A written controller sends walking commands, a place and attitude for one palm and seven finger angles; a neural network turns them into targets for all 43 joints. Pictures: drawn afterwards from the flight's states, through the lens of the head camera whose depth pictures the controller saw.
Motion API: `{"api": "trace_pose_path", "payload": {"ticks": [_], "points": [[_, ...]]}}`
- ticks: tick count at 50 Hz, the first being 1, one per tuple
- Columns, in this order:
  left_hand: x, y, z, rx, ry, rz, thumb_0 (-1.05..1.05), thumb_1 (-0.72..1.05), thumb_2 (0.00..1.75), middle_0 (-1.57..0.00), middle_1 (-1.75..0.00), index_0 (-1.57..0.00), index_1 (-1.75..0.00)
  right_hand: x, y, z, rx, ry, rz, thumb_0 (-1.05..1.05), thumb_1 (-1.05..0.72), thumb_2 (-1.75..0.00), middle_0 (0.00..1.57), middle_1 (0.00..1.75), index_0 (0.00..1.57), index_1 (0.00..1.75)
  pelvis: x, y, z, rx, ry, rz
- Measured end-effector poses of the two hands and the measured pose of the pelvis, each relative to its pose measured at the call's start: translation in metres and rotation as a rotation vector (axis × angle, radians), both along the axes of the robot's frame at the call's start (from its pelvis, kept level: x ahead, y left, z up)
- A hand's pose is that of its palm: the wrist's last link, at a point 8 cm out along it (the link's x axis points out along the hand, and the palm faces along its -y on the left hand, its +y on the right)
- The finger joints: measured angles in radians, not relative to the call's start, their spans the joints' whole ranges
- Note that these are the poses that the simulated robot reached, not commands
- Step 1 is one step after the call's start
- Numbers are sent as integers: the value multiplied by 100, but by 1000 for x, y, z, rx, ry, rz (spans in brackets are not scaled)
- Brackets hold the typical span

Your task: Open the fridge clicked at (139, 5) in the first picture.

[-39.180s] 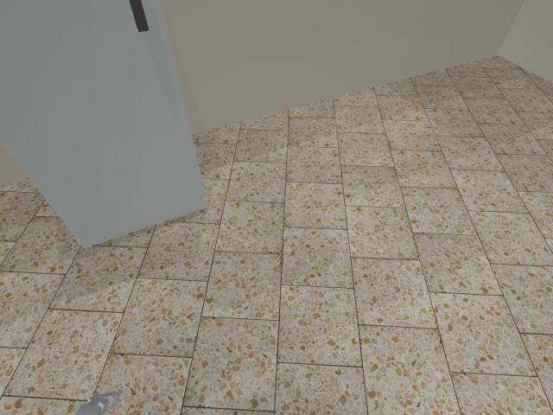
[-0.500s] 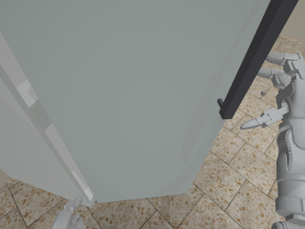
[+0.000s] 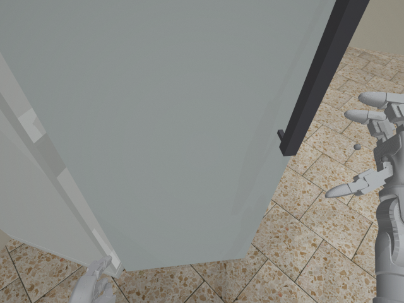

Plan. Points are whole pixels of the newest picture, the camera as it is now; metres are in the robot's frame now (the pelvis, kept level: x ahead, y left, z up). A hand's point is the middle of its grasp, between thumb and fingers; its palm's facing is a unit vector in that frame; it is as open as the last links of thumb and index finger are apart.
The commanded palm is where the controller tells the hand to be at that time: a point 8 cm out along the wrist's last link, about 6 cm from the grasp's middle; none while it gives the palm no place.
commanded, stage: slip the hand off the handle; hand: right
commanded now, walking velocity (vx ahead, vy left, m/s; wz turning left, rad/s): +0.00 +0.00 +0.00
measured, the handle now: (309, 79) +0.42 -0.16 +0.27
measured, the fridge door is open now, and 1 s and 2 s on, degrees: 66 66 66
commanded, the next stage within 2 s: draw the hand back to the body in 0.36 s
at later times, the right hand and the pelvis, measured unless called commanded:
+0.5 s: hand (366, 177) +0.25 -0.21 +0.22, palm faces +0.18 +0.97 -0.18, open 14.7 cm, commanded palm +0.22 -0.25 +0.22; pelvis +0.00 +0.02 +0.00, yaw -2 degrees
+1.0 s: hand (384, 206) +0.22 -0.23 +0.19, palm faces +0.26 +0.97 -0.05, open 14.6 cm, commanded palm +0.18 -0.27 +0.20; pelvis +0.00 +0.02 +0.00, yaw -2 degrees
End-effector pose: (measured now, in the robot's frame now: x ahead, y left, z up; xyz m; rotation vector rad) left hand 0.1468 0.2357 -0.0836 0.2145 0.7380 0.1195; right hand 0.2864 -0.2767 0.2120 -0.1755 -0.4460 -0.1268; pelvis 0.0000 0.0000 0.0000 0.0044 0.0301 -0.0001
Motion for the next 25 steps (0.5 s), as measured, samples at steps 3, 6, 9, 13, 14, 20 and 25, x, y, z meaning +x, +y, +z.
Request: {"api": "trace_pose_path", "payload": {"ticks": [3,6,9,13,14,20,25], "points": [[13,-8,6,-11,-48,-29,1,91,90,-20,-30,-20,-30,-10,5,2,-8,-11,0,-1,56,-20,26,115,25,115,-1,0,0,0,-7,-4],[25,-14,11,-22,-89,-56,1,91,90,-20,-30,-20,-30,-18,9,3,-12,-9,4,-1,56,-20,26,115,25,115,-2,1,0,-1,-14,-8],[34,-19,15,-32,-117,-76,1,91,90,-21,-30,-20,-30,-24,10,2,-11,7,-1,-1,56,-20,26,115,25,115,-2,3,0,-1,-21,-11],[41,-23,18,-40,-142,-100,1,90,90,-21,-30,-20,-30,-35,14,3,-17,9,-8,-1,56,-20,26,115,25,115,-2,5,1,-2,-29,-14],[42,-23,18,-41,-145,-104,1,90,90,-21,-30,-20,-30,-38,15,3,-20,6,-7,-1,56,-20,26,115,25,115,-2,6,1,-2,-30,-14],[42,-19,16,-39,-137,-118,1,90,90,-21,-30,-20,-30,-54,18,3,-33,12,-12,-1,56,-20,26,115,25,115,-1,11,1,-4,-38,-19],[39,-12,12,-29,-123,-117,1,90,90,-21,-30,-20,-30,-64,17,5,-38,11,-26,-1,56,-20,26,116,25,115,-1,15,1,-4,-42,-26]]}}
